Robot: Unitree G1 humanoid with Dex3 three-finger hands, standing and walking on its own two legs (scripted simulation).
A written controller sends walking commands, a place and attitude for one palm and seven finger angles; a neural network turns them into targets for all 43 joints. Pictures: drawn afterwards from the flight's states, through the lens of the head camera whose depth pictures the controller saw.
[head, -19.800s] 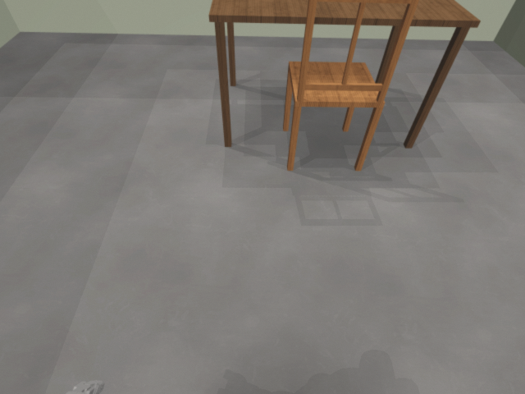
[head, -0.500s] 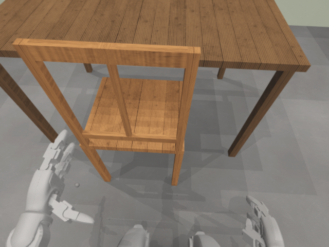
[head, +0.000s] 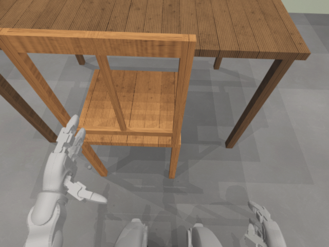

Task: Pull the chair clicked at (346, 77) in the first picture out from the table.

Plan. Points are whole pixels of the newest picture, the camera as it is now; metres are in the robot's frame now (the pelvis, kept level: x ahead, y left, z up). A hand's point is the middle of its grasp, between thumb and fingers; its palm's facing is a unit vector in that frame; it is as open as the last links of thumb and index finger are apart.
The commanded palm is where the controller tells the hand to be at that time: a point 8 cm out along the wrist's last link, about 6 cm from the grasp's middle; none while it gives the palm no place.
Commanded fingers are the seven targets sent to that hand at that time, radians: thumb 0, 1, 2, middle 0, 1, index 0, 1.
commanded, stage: aim the fingers beside a spindle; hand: left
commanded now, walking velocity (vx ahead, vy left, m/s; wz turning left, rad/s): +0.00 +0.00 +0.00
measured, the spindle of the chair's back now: (114, 99) +0.50 +0.16 +0.01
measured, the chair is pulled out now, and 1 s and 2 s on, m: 0.00 0.00 0.00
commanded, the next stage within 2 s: push the fingers through the gap in 1.42 s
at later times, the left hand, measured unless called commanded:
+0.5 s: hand (105, 154) +0.33 +0.15 +0.01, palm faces -0.03 -1.00 -0.03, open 16.9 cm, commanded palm +0.31 +0.21 +0.01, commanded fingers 0.00 -0.50 0.30 -0.06 -0.08 -0.06 -0.08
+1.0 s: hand (113, 146) +0.36 +0.14 +0.00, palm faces -0.03 -1.00 -0.03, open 16.9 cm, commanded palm +0.33 +0.20 +0.00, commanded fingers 0.00 -0.50 0.30 -0.06 -0.08 -0.06 -0.08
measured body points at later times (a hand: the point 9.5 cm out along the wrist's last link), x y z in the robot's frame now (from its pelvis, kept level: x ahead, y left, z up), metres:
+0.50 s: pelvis -0.01 +0.00 -0.01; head +0.10 +0.00 +0.42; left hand +0.32 +0.21 +0.02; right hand +0.15 -0.25 -0.12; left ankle +0.03 +0.11 -0.65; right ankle +0.01 -0.11 -0.65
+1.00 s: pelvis -0.01 +0.00 -0.03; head +0.11 +0.00 +0.41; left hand +0.35 +0.20 +0.00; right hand +0.12 -0.25 -0.14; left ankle +0.03 +0.11 -0.65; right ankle +0.01 -0.11 -0.65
